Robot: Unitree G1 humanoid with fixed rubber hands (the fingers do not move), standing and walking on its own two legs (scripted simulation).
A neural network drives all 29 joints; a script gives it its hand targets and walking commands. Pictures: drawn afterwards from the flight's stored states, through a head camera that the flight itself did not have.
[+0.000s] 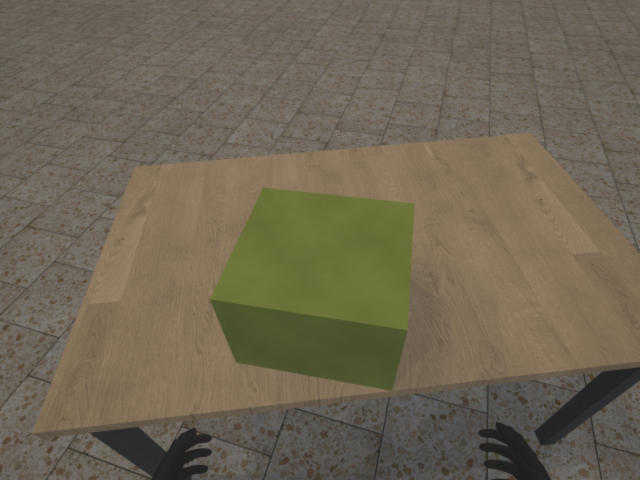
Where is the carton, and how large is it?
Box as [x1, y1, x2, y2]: [210, 188, 414, 390]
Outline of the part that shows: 263,188 210,298 236,362 391,390 407,330 414,204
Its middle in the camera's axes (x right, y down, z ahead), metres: +0.01 +0.07 +0.66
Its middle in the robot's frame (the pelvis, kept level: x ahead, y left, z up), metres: +0.46 +0.02 -0.06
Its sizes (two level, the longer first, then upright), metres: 0.270 0.249 0.190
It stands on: a table, 0.62 m high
